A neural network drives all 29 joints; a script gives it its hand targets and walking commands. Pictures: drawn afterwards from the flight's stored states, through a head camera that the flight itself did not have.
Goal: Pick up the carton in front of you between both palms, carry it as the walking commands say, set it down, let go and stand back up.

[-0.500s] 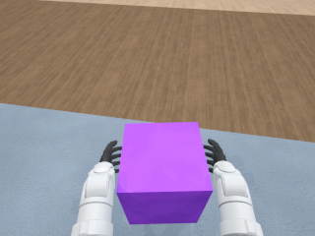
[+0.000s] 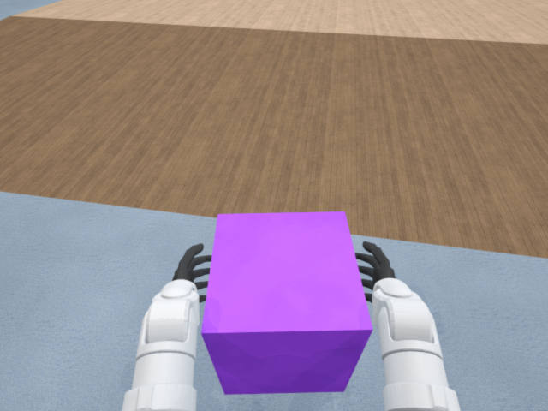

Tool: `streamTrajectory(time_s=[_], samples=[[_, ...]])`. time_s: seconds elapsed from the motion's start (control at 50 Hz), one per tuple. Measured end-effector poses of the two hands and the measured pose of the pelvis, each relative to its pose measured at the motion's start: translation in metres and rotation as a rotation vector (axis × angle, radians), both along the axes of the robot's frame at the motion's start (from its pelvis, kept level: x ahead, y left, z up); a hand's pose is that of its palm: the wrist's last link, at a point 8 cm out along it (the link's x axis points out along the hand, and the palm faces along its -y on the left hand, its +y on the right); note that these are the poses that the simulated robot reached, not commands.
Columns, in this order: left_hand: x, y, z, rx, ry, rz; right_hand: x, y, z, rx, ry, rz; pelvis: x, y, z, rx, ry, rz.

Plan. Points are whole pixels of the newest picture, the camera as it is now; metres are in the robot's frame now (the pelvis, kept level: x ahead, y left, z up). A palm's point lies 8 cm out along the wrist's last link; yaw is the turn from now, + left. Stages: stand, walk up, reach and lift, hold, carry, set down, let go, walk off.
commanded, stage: hold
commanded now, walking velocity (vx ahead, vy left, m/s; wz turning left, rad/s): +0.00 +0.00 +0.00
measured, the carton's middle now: (283, 305) +0.30 +0.00 -0.02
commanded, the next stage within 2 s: carry in 0.50 s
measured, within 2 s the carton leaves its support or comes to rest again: neither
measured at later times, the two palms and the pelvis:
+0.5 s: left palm (184, 288) +0.29 +0.15 +0.05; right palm (382, 287) +0.29 -0.15 +0.05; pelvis +0.00 +0.00 +0.00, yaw +0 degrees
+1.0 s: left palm (205, 220) +0.41 +0.13 +0.08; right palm (379, 223) +0.40 -0.17 +0.08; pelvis +0.15 -0.01 -0.01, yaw -3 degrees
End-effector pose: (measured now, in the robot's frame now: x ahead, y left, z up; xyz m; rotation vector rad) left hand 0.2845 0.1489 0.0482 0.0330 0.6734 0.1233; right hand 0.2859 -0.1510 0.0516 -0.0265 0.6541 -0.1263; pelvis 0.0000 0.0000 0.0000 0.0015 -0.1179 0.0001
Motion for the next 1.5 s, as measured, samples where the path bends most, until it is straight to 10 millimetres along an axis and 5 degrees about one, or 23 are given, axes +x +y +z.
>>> streamTrajectory(time_s=[0.52, 0.7, 0.8, 0.96, 1.08, 1.24, 1.38, 1.5], samples=[[0.004, 0.001, 0.001, -0.003, -0.009, 0.002, 0.004, 0.001, 0.001, 0.002, -0.009, -0.004, -0.001, 0.001, -0.003, 0.000, 0.026, -0.007], [0.032, -0.014, 0.016, -0.023, -0.076, 0.009, 0.027, -0.014, 0.013, 0.029, -0.076, -0.034, 0.027, -0.010, -0.013, -0.003, 0.138, -0.035], [0.059, -0.025, 0.027, -0.039, -0.067, 0.017, 0.053, -0.025, 0.024, 0.046, -0.066, -0.053, 0.060, -0.018, -0.012, 0.003, 0.186, 0.004], [0.106, -0.011, 0.030, -0.070, -0.049, 0.057, 0.105, -0.010, 0.030, 0.062, -0.048, -0.049, 0.129, -0.010, -0.015, 0.028, 0.217, -0.048], [0.160, -0.036, 0.040, -0.068, -0.004, -0.011, 0.136, -0.035, 0.034, 0.075, -0.006, -0.131, 0.190, -0.019, -0.004, -0.011, 0.231, -0.054], [0.256, -0.070, 0.036, -0.060, -0.065, 0.000, 0.239, -0.069, 0.031, 0.097, -0.066, -0.121, 0.287, -0.056, -0.027, -0.025, 0.192, -0.011], [0.312, -0.059, 0.040, -0.063, 0.017, 0.117, 0.329, -0.058, 0.038, 0.088, 0.024, -0.011, 0.359, -0.071, -0.004, 0.007, 0.210, 0.012], [0.389, -0.056, 0.053, -0.057, -0.022, 0.115, 0.402, -0.055, 0.046, 0.089, -0.016, -0.006, 0.435, -0.066, 0.002, 0.027, 0.213, 0.003]])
